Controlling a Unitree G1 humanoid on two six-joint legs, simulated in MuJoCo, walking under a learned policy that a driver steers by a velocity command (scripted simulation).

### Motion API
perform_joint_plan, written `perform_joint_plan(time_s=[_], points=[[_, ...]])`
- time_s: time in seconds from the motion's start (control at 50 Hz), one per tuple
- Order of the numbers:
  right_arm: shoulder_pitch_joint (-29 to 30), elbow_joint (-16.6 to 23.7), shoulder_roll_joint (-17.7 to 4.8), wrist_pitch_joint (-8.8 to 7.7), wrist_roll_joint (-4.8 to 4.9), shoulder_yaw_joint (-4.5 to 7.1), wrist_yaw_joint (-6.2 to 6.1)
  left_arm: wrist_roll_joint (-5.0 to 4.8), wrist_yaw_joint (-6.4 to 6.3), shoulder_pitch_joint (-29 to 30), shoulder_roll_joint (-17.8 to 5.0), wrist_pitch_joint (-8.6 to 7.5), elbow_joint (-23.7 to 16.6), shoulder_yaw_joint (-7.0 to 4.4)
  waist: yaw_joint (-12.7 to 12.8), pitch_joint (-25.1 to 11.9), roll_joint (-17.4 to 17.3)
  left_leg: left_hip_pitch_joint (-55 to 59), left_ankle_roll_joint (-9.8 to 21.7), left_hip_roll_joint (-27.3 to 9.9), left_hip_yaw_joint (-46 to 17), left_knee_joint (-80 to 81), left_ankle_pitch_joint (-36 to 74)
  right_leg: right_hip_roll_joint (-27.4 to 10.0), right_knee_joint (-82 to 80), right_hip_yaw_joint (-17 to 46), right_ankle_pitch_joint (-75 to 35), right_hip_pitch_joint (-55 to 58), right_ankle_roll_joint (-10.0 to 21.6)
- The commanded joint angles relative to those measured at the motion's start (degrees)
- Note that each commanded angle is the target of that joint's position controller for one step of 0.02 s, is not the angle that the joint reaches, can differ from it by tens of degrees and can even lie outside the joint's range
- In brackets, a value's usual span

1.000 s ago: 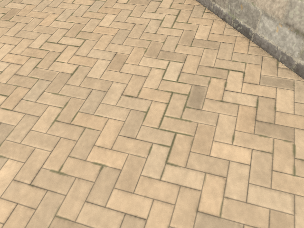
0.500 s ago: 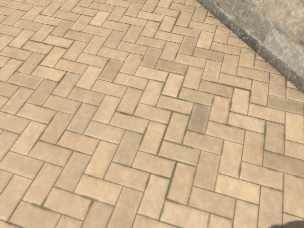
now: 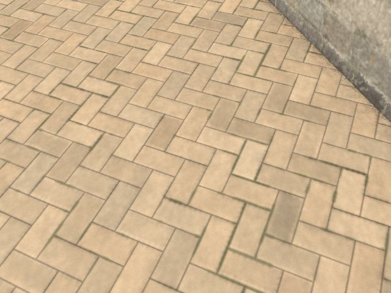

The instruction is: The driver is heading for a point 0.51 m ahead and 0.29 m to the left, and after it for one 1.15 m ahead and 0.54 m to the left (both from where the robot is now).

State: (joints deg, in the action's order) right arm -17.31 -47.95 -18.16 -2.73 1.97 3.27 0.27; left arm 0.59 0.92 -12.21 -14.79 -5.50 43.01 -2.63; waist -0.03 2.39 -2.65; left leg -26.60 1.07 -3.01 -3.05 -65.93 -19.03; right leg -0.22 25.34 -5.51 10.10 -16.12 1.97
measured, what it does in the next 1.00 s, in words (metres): walks ahead, turning left: left foot, then right foot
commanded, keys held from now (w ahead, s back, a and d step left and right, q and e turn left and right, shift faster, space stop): w+q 0.68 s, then q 0.32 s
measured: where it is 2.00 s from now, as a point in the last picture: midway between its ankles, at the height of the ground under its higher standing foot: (169, 267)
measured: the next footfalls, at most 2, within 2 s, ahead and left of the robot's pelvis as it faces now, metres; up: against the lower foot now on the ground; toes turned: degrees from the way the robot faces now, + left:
left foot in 0.36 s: +0.35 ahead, +0.16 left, +0.00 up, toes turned +16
right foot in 0.84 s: +0.69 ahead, +0.08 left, +0.00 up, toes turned +34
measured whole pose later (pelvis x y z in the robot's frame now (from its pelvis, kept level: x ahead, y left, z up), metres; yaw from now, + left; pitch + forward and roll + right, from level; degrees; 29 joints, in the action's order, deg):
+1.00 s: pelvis +0.52 +0.10 -0.01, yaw +36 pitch +1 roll -1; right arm -15.7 -38.3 -19.0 2.8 1.4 4.6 -2.1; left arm 1.4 0.2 -3.5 -14.3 -2.9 40.1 -2.3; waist -1.8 4.3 -1.6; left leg -27.7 -3.6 1.5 -4.6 -69.9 -29.1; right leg 0.4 27.7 -2.4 6.5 -22.6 1.3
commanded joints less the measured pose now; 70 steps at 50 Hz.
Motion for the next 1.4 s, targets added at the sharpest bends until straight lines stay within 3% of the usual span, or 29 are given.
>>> perform_joint_plan(time_s=[0.02,0.14,0.26,0.32,0.36,0.38,0.4,0.42,0.44,0.46,0.48,0.56,0.72,0.82,0.84,0.86,0.88,0.9,0.92,0.98,1.02,1.1,1.26,1.28,1.3,1.32,1.34,1.36,1.4], points=[[-0.80,3.93,-2.56,0.80,0.00,1.26,-0.11,0.21,-0.27,0.11,-6.18,-1.62,-1.42,-1.86,-0.07,-2.23,8.45,-8.95,-0.78,-4.60,-2.96,-0.09,5.38,-15.13,-16.70,11.80,-6.84,8.49,8.07],[7.10,7.33,-0.53,0.91,-0.68,0.70,1.02,0.21,-1.38,-0.65,-8.89,-1.20,1.00,-2.87,1.39,1.20,5.70,-11.14,-1.37,-4.04,-0.51,18.22,20.10,-13.44,-18.73,-0.21,-13.54,10.27,7.47],[16.21,12.21,-0.49,0.82,-0.74,0.34,2.98,-1.44,-1.76,-4.94,-11.57,0.94,3.75,-4.02,4.00,3.89,4.52,-12.77,1.72,-2.52,4.43,28.86,17.97,-16.62,-15.37,-4.85,-20.31,20.37,6.33],[12.26,12.85,-3.19,1.33,-0.76,1.81,3.24,-2.24,-2.13,-3.61,-13.92,2.28,3.56,-4.75,0.10,-0.65,7.11,-4.05,5.06,2.49,9.00,29.07,9.53,-16.60,-4.22,-7.07,-45.86,23.50,4.53],[-3.34,9.16,-8.36,1.83,-0.43,4.95,2.24,-2.54,-2.29,-2.12,-13.56,2.90,3.06,-4.42,-8.71,-8.88,5.72,18.32,8.93,7.08,9.33,33.52,11.20,-13.29,17.72,-9.00,-46.77,15.62,1.65],[-9.16,7.72,-13.68,2.52,-0.13,6.43,0.90,-0.18,-2.21,-4.27,-8.69,2.34,1.87,-2.75,-8.73,-13.18,-5.19,34.42,12.56,-2.90,-6.98,34.27,13.39,-9.13,36.60,-8.72,-13.09,-0.62,-1.18],[-5.12,10.04,-16.87,1.53,-0.25,6.33,1.18,0.00,-1.53,-7.28,-3.76,0.50,-1.32,-0.96,-2.63,-20.59,-14.24,48.73,24.63,-14.85,-41.61,44.87,-1.44,3.59,54.55,2.12,24.66,-22.18,-3.94],[-5.42,10.75,-11.43,0.55,-0.46,4.76,1.81,-2.05,-0.70,-0.37,-9.53,-1.56,-2.00,-1.95,-6.99,-20.52,-4.73,47.91,22.15,-15.68,-42.80,50.68,-5.04,0.54,56.42,11.55,22.27,-28.26,-2.56],[-3.83,10.36,-9.14,-0.32,-0.84,4.08,1.86,-3.49,-0.38,3.30,-10.24,-2.57,-3.52,-2.09,-6.31,-12.82,-2.59,41.49,19.76,-14.08,-34.93,50.96,-2.19,-1.70,53.43,10.85,17.17,-30.56,-1.11],[-0.30,10.54,-7.76,-0.83,-0.83,3.61,1.89,-2.53,-0.86,3.33,-9.38,-2.95,-2.99,-1.92,-3.25,-7.67,2.99,32.67,17.66,-11.45,-28.18,50.73,4.96,-4.34,47.98,10.74,12.69,-27.95,-0.91],[2.89,11.13,-5.78,-1.02,-1.01,3.05,1.62,-0.89,-1.26,2.80,-9.91,-2.72,-2.32,-2.34,-1.26,-5.96,2.87,26.59,16.49,-9.27,-23.11,50.95,11.36,-6.05,42.91,10.94,10.02,-24.07,-1.36],[3.47,11.82,-6.45,-1.28,-1.34,3.02,0.28,0.40,-1.19,1.92,-8.05,-0.47,-2.47,-2.24,0.90,-4.19,1.43,16.71,16.51,-5.98,-15.66,53.59,24.33,-6.29,33.85,9.41,4.49,-18.53,-4.65],[-3.06,8.98,-8.28,0.28,-0.66,3.67,-1.46,-0.35,-0.07,16.37,-5.95,-1.06,-7.16,-1.08,-4.35,-0.92,-2.12,13.21,10.56,-1.68,-12.73,49.39,21.23,0.27,5.68,8.28,-16.52,-12.30,-5.89],[-0.02,10.47,-6.60,2.03,-0.62,3.53,-2.55,0.22,0.23,8.91,-9.24,-2.06,-5.75,-2.81,0.65,-5.74,-4.87,19.68,5.85,-0.69,-18.57,33.71,28.90,1.39,-1.86,9.07,-14.19,-2.89,-1.69],[0.54,11.76,-4.22,1.89,-1.00,2.73,-2.41,1.21,-0.13,4.16,-11.17,-2.32,-5.41,-3.29,2.81,-11.23,-2.61,16.34,3.48,2.55,-16.57,24.11,24.95,-3.85,-1.62,11.94,-23.40,8.12,1.10],[-4.62,12.59,-0.67,1.83,-2.30,1.68,-2.38,2.08,-0.61,-0.73,-14.46,-1.89,-5.44,-3.75,1.69,-19.27,9.38,3.86,-0.16,8.69,-10.46,7.20,-4.47,-17.70,3.70,24.49,-46.64,25.79,6.79],[-14.14,12.58,-2.77,1.72,-0.83,1.45,-1.97,1.01,-0.14,-3.30,-14.56,-0.51,-3.93,-3.96,-1.13,-27.63,22.74,-7.61,-2.30,10.52,-8.10,-6.88,-24.36,-28.70,1.86,44.02,-40.31,35.62,16.24],[-13.15,10.71,-8.10,2.48,-0.08,2.79,-2.00,0.14,-0.25,0.21,-10.30,0.45,-5.95,-3.01,-0.31,-23.72,14.03,-10.30,-3.95,6.03,-9.44,-12.42,-18.92,-25.94,-0.84,41.40,-26.07,30.17,14.81],[-6.07,11.76,-9.88,3.50,-0.03,3.42,-2.17,0.16,-0.72,3.29,-7.28,1.41,-6.97,-2.04,1.11,-16.18,9.86,-12.16,-4.96,4.43,-6.00,-12.98,-14.57,-22.09,-2.30,31.62,-19.97,23.17,12.04],[-2.48,13.06,-6.99,6.07,-0.56,3.42,-2.79,0.96,-1.21,8.89,-7.29,2.84,-6.00,-1.63,-1.57,-5.88,9.36,-5.52,-5.52,0.77,-1.96,-4.91,-8.50,-14.41,-7.99,17.43,-13.97,3.49,9.68],[-2.52,13.64,-4.17,6.24,-0.72,2.72,-2.85,1.16,-1.44,9.09,-8.14,2.73,-5.05,-2.14,-1.53,-5.77,11.08,-3.29,-5.64,0.70,0.19,0.53,-6.77,-13.89,-9.89,13.22,-17.18,2.17,11.00],[1.38,15.45,-3.87,6.07,-1.27,2.21,-2.07,0.24,-1.92,9.69,-10.01,3.47,-4.14,-2.97,-0.49,-9.34,9.33,-0.60,-5.01,-1.50,0.74,10.46,-0.61,-17.15,-10.36,9.84,-19.21,5.74,12.67],[3.57,16.79,-5.26,6.53,-1.35,2.99,0.13,-2.07,-1.30,9.46,-12.69,5.42,-1.76,-3.80,-1.35,-6.94,9.56,10.89,0.08,1.23,6.35,34.02,6.02,-17.49,-4.51,3.60,-7.95,6.30,6.99],[1.91,16.13,-6.63,6.44,-1.60,3.66,-0.16,-2.12,-1.22,7.11,-11.12,5.61,-0.61,-3.47,-1.59,-7.10,7.44,15.94,1.88,2.04,5.07,38.63,10.27,-15.51,0.04,1.49,-4.35,3.57,3.82],[0.31,16.31,-11.31,6.23,-1.69,4.92,-1.02,-0.82,-0.85,4.72,-7.87,5.72,-0.11,-2.55,-0.73,-6.99,-4.34,23.28,5.71,-6.17,-7.62,45.11,24.76,-9.77,12.99,-3.91,5.62,-5.20,-1.48],[1.68,18.31,-15.91,5.86,-2.55,5.28,-1.63,1.26,-0.86,6.58,-6.44,5.53,-3.19,-1.69,-0.07,-6.34,-16.92,26.59,16.65,-18.84,-25.28,45.62,36.19,-1.23,27.62,-3.87,27.11,-20.58,-6.36],[0.23,17.98,-13.12,4.62,-3.88,4.62,-1.22,0.43,-1.28,10.62,-9.37,5.39,-3.48,-2.71,-4.20,-9.46,-9.79,23.35,20.13,-19.20,-24.40,46.39,35.22,-1.27,37.53,4.92,28.43,-21.26,-6.30],[2.16,17.28,-11.32,3.60,-3.90,3.84,-1.06,-0.94,-1.38,10.26,-10.03,5.63,-3.12,-3.09,-2.56,-8.47,-7.06,22.02,17.37,-16.12,-18.65,46.17,33.10,-2.44,40.06,6.62,24.14,-21.16,-5.45],[7.98,17.30,-7.89,3.03,-2.26,2.71,-1.32,-0.57,-2.03,7.79,-10.00,6.16,-0.82,-3.40,-0.28,-7.73,-4.45,20.88,12.16,-11.57,-12.47,45.41,30.38,-3.41,38.47,7.25,16.61,-20.16,-5.57]])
